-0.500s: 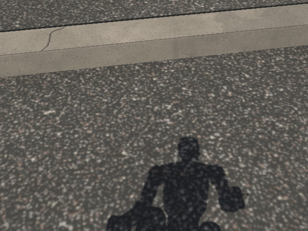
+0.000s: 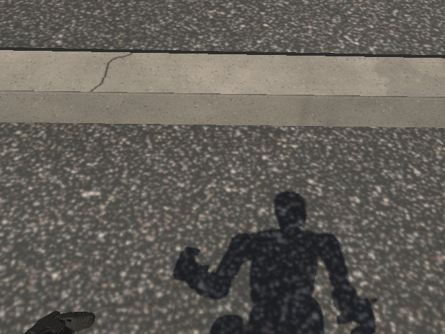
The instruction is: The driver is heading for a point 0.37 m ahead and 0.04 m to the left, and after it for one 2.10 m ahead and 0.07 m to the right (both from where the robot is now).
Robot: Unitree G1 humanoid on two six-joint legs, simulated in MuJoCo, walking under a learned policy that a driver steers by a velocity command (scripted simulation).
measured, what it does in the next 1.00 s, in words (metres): walks ahead: right foot, then left foot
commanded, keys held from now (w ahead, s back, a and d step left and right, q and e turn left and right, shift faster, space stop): w+q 0.50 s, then w+e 0.50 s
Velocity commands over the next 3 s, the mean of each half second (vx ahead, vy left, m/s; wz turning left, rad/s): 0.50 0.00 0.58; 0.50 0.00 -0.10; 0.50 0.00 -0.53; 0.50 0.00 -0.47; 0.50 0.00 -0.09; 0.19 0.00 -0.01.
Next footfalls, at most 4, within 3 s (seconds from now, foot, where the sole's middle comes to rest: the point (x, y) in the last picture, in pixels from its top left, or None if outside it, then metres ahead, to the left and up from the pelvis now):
0.12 right None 0.26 -0.14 -0.78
0.64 left None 0.46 0.19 -0.78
1.16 right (193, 232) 0.80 0.05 -0.78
1.66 left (148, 168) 1.08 0.21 -0.78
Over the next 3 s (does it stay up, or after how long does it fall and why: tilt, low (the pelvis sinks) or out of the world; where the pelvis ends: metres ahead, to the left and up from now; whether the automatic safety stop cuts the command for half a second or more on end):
stays up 1.43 0.00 0.17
